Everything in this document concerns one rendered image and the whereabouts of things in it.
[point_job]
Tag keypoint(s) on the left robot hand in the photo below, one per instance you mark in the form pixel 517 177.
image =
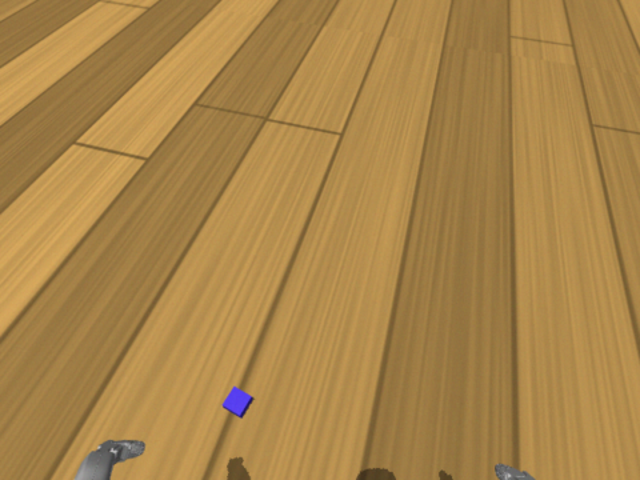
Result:
pixel 98 465

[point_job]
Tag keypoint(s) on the right robot hand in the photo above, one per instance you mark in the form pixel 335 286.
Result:
pixel 505 472

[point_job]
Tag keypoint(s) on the small box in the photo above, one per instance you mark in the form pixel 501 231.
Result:
pixel 237 402

